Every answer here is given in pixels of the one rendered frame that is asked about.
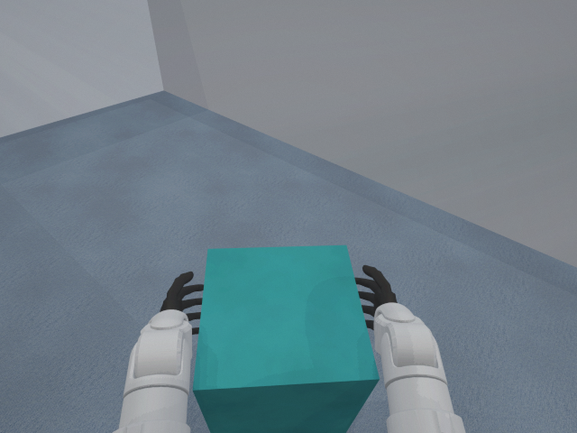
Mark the robot right forearm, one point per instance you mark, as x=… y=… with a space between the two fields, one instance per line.
x=418 y=396

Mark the carton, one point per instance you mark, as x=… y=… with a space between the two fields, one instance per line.
x=283 y=345

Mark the robot left forearm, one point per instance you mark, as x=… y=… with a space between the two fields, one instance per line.
x=157 y=382

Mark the robot right hand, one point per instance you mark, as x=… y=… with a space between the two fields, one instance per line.
x=381 y=288

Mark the robot left hand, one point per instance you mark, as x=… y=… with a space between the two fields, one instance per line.
x=177 y=292

